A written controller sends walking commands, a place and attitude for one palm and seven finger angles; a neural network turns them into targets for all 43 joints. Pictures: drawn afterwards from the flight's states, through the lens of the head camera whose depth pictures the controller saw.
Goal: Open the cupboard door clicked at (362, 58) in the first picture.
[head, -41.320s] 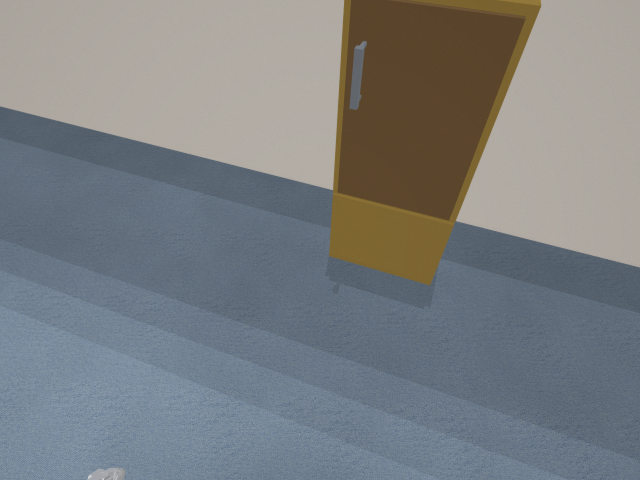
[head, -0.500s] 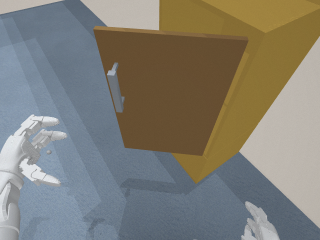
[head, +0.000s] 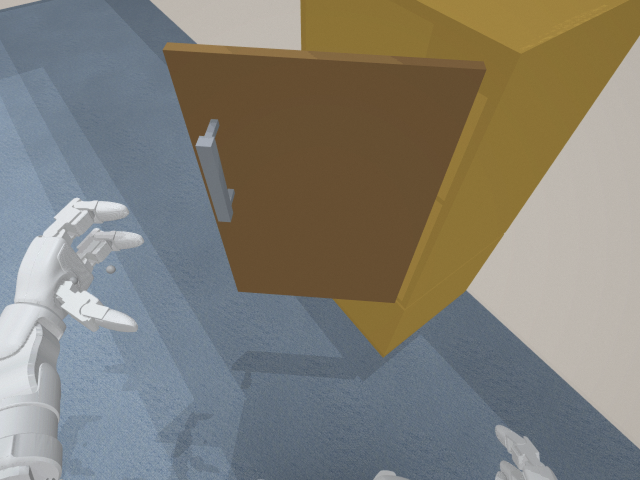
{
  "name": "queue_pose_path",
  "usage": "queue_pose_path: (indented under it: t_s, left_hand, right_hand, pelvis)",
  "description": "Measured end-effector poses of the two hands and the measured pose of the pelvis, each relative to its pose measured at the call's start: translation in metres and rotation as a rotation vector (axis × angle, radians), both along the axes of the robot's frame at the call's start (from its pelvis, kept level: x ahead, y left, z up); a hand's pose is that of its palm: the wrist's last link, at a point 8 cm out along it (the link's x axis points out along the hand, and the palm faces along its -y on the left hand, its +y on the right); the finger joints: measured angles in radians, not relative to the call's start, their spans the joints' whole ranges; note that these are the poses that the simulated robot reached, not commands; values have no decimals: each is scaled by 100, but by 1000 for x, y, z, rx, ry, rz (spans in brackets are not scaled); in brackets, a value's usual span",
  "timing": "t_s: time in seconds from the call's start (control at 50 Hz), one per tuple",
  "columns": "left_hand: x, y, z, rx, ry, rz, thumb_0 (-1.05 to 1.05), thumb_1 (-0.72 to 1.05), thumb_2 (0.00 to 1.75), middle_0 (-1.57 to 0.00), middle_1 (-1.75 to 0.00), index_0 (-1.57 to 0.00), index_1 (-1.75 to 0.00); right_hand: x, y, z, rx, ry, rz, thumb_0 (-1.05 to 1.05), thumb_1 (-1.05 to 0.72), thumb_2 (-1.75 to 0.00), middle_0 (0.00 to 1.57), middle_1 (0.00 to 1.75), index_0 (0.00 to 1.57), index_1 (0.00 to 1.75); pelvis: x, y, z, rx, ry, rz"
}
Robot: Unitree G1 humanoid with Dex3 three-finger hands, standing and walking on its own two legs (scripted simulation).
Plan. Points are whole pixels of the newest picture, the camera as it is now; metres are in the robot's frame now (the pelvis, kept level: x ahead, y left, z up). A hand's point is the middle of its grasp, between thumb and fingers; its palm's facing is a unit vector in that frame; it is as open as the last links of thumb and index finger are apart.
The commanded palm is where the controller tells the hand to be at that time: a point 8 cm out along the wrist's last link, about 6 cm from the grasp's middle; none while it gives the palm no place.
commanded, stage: move the hooked fingers beside the handle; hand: left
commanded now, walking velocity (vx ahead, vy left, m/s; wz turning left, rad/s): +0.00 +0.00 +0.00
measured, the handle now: (219, 173) +0.52 +0.17 +0.06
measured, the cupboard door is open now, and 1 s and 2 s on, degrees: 49 49 49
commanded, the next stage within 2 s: slide the fingers in behind the handle in 1.92 s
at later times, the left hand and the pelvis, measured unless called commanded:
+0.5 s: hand (137, 231) +0.40 +0.25 +0.07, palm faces -0.03 -1.00 -0.01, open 14.0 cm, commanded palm +0.38 +0.30 +0.07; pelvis +0.00 +0.00 -0.01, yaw +0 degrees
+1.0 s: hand (163, 193) +0.47 +0.23 +0.07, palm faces -0.05 -1.00 +0.01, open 14.0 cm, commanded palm +0.45 +0.29 +0.07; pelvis +0.00 +0.01 -0.01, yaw -1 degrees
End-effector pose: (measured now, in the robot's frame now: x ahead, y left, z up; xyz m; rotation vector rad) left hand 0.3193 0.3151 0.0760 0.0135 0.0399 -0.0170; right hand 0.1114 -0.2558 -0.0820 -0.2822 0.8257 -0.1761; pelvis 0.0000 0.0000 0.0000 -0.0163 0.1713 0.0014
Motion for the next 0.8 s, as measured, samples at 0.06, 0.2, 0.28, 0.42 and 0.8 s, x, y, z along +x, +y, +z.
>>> queue_pose_path:
  t_s: [0.06,0.2,0.28,0.42,0.8]
  left_hand:
    - [3,0,0,0,-2,2,-1,-50,30,-30,-120,-30,-120]
    - [18,-3,-2,1,0,0,-1,-50,30,-30,-120,-30,-120]
    - [30,-8,-1,-7,-8,-11,-1,-50,30,-30,-120,-30,-120]
    - [49,-10,-4,-9,10,-7,-1,-50,30,-30,-120,-30,-120]
    - [105,-18,-10,-10,23,-24,-1,-50,30,-30,-120,-30,-120]
  right_hand:
    - [-6,-1,-2,-1,27,-11,2,-90,-90,20,30,21,30]
    - [-16,-2,-8,-9,79,-23,2,-90,-90,20,30,21,30]
    - [-20,-2,-10,-9,97,-30,2,-90,-90,20,30,21,30]
    - [-28,-3,-12,-8,127,-47,1,-90,-90,20,30,21,30]
    - [-76,-8,-25,-25,329,-119,1,-91,-90,20,30,21,30]
  pelvis:
    - [1,1,0,-1,3,-1]
    - [-1,2,-1,-2,14,5]
    - [-2,2,-2,-1,23,3]
    - [-3,2,-4,-1,39,-4]
    - [-3,4,-11,-9,103,-11]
